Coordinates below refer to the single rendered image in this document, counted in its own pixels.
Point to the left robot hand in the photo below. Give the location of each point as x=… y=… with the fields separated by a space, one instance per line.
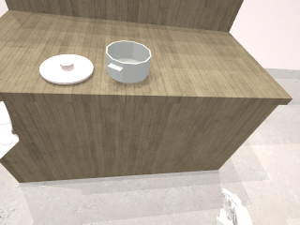
x=7 y=139

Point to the pot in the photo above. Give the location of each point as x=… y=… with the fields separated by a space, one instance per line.
x=128 y=61

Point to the lid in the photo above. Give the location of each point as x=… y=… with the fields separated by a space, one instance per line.
x=51 y=71

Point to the knob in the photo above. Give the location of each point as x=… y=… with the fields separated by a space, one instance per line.
x=66 y=63

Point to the right robot hand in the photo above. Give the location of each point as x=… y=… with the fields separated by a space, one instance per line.
x=237 y=216

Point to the table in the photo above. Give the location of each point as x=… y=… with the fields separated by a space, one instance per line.
x=203 y=97

